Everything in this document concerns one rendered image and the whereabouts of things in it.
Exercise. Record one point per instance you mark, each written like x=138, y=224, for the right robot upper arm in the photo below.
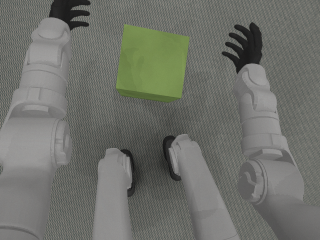
x=275, y=189

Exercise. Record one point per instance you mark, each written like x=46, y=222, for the robot left hand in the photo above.
x=61, y=9

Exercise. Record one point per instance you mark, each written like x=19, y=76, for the right robot thigh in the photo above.
x=209, y=216

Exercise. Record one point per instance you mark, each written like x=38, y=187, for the left robot forearm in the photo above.
x=44, y=77

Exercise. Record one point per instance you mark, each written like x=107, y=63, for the right robot forearm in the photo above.
x=257, y=107

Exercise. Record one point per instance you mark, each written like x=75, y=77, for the robot left foot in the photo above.
x=131, y=190

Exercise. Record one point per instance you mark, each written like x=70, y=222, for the left robot upper arm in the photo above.
x=31, y=150

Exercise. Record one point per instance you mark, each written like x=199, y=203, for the carton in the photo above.
x=152, y=64

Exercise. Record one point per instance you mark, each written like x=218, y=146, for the robot right hand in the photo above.
x=251, y=53

